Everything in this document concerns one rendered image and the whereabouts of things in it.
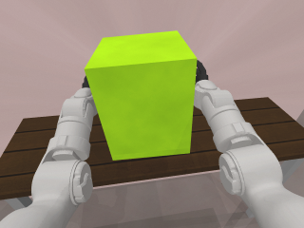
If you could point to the left robot upper arm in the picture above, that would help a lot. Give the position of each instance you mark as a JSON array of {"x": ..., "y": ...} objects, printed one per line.
[{"x": 58, "y": 188}]

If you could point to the robot left hand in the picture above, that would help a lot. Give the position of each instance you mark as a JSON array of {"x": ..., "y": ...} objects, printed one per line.
[{"x": 85, "y": 84}]

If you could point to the right robot upper arm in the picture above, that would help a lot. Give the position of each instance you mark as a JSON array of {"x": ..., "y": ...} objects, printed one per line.
[{"x": 252, "y": 172}]

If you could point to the robot right forearm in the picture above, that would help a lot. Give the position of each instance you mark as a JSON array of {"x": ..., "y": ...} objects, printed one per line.
[{"x": 224, "y": 118}]

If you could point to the robot right hand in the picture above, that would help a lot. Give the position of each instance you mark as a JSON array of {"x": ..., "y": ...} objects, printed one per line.
[{"x": 201, "y": 72}]

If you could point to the robot left forearm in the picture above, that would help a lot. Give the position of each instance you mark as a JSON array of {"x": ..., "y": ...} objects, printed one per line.
[{"x": 71, "y": 139}]

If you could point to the table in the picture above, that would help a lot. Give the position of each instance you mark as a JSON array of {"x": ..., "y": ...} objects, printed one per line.
[{"x": 29, "y": 144}]

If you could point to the carton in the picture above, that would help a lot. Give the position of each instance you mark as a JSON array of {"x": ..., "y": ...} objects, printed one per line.
[{"x": 143, "y": 86}]

